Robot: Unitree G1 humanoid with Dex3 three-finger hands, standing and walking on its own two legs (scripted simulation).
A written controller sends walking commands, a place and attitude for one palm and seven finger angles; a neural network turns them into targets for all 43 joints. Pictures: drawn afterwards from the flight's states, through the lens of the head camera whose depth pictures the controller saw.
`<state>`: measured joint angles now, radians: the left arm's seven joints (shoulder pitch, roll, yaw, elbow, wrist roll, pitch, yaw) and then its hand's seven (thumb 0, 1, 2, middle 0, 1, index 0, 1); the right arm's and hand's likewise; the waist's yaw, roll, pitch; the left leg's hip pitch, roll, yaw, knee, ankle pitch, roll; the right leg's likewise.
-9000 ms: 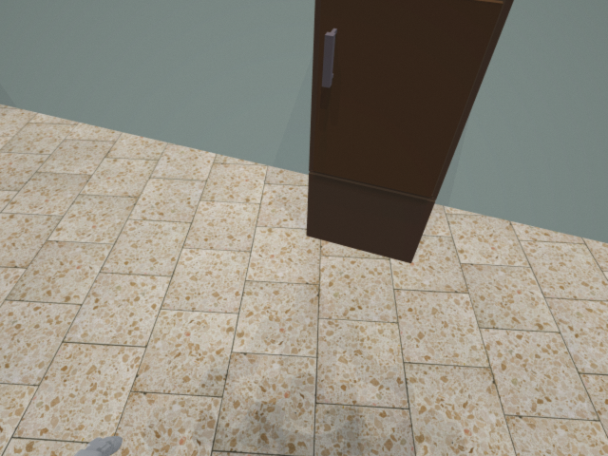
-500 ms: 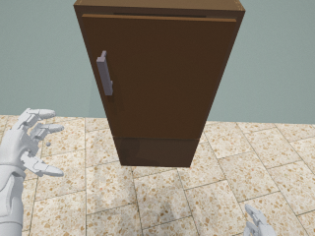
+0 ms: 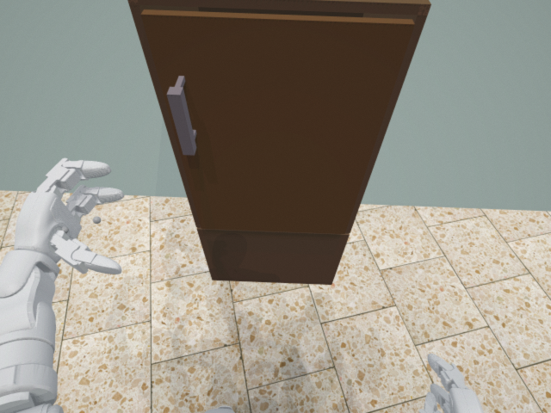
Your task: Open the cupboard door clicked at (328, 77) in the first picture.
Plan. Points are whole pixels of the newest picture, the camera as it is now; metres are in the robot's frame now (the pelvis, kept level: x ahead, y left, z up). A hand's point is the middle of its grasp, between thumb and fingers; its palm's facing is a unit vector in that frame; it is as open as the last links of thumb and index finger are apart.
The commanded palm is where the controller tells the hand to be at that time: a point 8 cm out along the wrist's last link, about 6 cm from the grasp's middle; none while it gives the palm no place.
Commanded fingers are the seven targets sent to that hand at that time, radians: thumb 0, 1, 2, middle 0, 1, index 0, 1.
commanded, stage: move the hooked fingers beside the handle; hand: left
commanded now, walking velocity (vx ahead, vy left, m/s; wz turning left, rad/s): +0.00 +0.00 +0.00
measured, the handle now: (185, 116) +0.60 +0.21 +0.08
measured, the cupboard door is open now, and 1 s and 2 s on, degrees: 0 0 0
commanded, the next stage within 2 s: none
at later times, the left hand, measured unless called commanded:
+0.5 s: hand (119, 182) +0.42 +0.27 +0.09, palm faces +0.02 -1.00 +0.00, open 14.0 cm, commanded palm +0.39 +0.32 +0.09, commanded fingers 0.00 -0.50 0.30 -0.30 -1.20 -0.30 -1.20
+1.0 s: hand (142, 147) +0.49 +0.26 +0.09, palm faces +0.03 -1.00 +0.00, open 14.0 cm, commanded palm +0.48 +0.31 +0.08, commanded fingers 0.00 -0.50 0.30 -0.30 -1.20 -0.30 -1.20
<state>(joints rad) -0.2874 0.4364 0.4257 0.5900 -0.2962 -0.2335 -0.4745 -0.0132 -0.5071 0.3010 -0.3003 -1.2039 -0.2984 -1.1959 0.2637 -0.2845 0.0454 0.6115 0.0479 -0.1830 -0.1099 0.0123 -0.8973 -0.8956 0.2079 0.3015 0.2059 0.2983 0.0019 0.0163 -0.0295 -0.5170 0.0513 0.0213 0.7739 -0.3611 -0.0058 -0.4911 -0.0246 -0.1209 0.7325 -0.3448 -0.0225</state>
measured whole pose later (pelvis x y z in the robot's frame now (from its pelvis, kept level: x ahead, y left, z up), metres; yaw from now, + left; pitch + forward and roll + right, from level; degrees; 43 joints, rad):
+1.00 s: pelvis +0.01 +0.02 -0.01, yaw -2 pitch +16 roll -2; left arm -0.85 0.63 0.48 1.18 -0.12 -0.32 -0.38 -0.01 -0.50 0.30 -0.30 -1.20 -0.30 -1.20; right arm 0.39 -0.28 0.05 0.63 0.01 0.00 -0.06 0.01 -0.90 -0.90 0.21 0.30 0.21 0.30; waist -0.14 0.00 -0.06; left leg -0.74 0.06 0.05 0.88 -0.41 0.02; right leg -0.72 -0.02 -0.09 0.80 -0.35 0.00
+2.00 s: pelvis +0.02 +0.03 -0.02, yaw -3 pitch +20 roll -4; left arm -0.97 0.70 0.49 1.25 -0.07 -0.33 -0.36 -0.01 -0.50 0.30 -0.30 -1.20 -0.30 -1.20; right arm 0.39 -0.28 0.06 0.59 -0.01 0.08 -0.03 0.00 -0.90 -0.90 0.21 0.30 0.21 0.30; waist -0.18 0.01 -0.07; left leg -0.84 0.08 0.04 0.94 -0.44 0.03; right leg -0.80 0.00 -0.09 0.82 -0.36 0.01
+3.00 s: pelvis +0.02 +0.02 -0.02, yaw -3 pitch +20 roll -4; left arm -0.93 0.58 0.44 1.17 -0.10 -0.34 -0.29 -0.01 -0.50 0.30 -0.30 -1.20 -0.30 -1.20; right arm 0.44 -0.27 0.04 0.62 -0.01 0.08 -0.01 0.00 -0.90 -0.90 0.21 0.30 0.21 0.30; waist -0.17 0.02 -0.09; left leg -0.83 0.08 0.04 0.93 -0.44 0.02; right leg -0.79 0.00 -0.09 0.82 -0.37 0.00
